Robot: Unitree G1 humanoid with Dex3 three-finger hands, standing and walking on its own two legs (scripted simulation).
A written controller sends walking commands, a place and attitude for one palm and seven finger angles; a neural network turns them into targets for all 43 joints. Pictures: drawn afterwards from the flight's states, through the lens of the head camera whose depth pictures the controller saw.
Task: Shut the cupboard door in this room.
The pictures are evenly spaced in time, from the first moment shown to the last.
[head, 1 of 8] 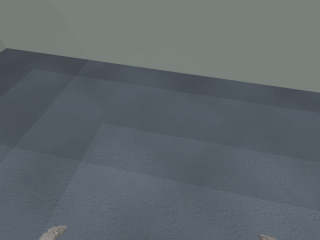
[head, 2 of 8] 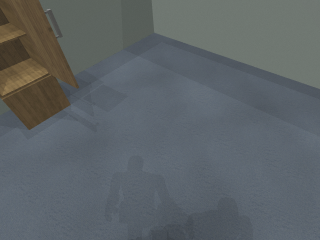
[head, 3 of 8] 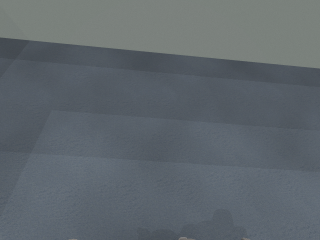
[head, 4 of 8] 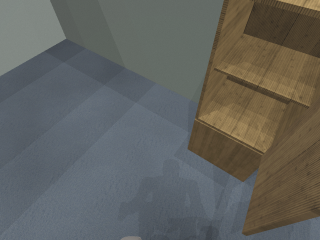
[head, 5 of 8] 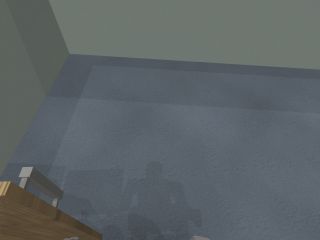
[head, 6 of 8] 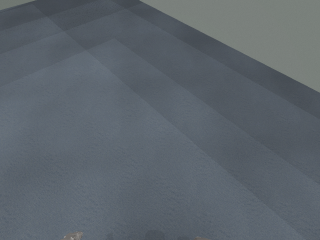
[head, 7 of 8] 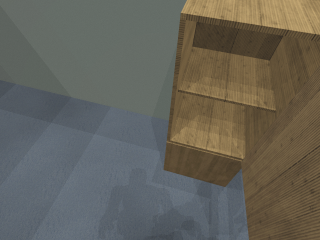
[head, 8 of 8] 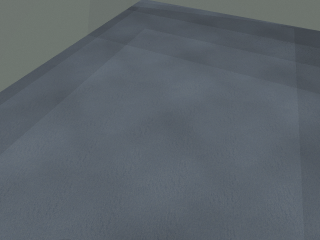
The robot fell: no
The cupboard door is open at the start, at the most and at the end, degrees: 96 97 96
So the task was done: no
